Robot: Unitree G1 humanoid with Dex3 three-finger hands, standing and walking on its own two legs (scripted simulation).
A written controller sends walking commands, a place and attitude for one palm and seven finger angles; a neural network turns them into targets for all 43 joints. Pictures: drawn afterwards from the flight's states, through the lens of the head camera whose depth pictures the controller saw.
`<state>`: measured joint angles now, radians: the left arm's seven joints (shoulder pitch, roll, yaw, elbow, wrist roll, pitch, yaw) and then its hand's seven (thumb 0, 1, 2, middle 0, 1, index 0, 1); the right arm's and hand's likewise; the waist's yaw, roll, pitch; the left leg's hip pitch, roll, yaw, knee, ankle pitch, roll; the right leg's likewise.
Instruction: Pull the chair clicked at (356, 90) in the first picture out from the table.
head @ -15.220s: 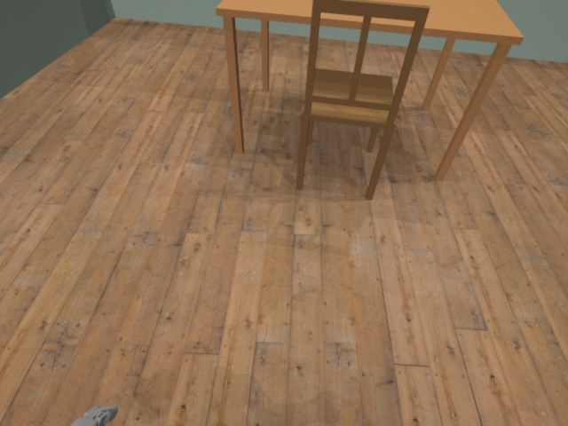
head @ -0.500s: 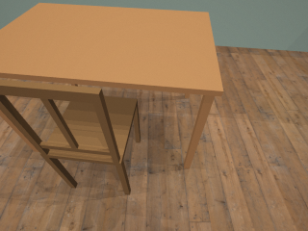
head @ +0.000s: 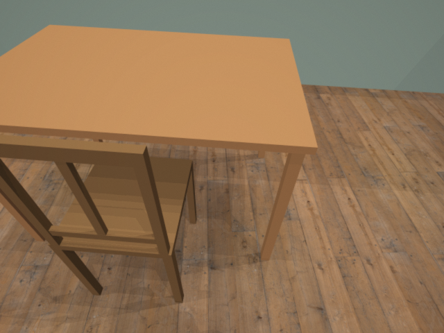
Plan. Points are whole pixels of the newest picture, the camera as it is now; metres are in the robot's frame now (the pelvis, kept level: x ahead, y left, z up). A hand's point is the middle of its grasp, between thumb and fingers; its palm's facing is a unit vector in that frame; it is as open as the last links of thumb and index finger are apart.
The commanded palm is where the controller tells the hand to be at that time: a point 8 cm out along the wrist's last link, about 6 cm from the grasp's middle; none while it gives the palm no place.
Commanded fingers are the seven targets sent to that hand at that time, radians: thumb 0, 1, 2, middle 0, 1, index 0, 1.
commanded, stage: look again from close up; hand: left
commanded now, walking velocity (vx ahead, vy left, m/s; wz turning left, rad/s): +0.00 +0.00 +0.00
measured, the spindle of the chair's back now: (85, 201) +0.43 +0.37 -0.08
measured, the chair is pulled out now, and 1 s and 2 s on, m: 0.00 0.00 0.00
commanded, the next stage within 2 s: none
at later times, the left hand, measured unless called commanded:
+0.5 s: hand out of the picture -0.02 +0.20 -0.17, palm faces -0.01 -0.98 -0.20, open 7.4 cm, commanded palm none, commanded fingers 0.00 0.90 0.90 -0.20 -0.30 -0.20 -0.30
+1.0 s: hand out of the picture -0.04 +0.17 -0.17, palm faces +0.01 -0.99 -0.17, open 7.3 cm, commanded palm none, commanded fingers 0.00 0.90 0.90 -0.20 -0.30 -0.20 -0.30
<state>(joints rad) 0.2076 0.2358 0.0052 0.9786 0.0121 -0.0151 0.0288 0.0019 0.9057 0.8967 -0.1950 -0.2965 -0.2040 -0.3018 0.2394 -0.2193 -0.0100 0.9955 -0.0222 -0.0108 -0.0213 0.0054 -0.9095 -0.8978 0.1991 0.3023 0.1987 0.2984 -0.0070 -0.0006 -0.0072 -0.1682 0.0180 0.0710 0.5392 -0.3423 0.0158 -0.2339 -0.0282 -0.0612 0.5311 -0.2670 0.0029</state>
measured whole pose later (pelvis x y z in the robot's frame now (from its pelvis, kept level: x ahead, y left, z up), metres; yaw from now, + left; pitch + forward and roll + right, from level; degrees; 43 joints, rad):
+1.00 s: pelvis -0.02 +0.01 +0.01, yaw -1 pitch -2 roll +0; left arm 0.34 0.11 -0.01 1.11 0.02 -0.01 0.04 0.00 0.91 0.90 -0.19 -0.30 -0.20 -0.30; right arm 0.32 -0.12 0.00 1.13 -0.01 0.00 -0.02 0.00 -0.91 -0.90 0.20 0.30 0.20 0.30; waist 0.00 0.00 0.03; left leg -0.15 -0.01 0.11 0.43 -0.25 0.04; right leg -0.23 -0.05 -0.03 0.44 -0.18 0.03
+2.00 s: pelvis -0.01 +0.00 +0.01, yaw -2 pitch -2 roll +0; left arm 0.32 0.12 0.00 1.12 0.02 -0.02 0.04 0.00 0.91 0.90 -0.19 -0.30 -0.20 -0.30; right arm 0.31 -0.13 0.00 1.14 -0.01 -0.01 -0.02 0.00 -0.91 -0.90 0.20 0.30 0.20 0.30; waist 0.00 0.00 0.03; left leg -0.12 0.01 0.10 0.41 -0.26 0.02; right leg -0.20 -0.03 -0.03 0.42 -0.19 0.01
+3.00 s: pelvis +0.00 -0.01 +0.01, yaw -1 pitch -1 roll +0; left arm 0.24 0.19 0.01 1.12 0.02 -0.03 0.02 0.00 0.91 0.90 -0.20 -0.30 -0.20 -0.30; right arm 0.24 -0.21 0.00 1.14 -0.01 -0.01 -0.02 0.00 -0.91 -0.90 0.20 0.30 0.20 0.30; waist 0.00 0.01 0.03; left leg -0.09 0.03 0.08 0.36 -0.25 0.00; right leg -0.17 -0.01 -0.05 0.38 -0.19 -0.01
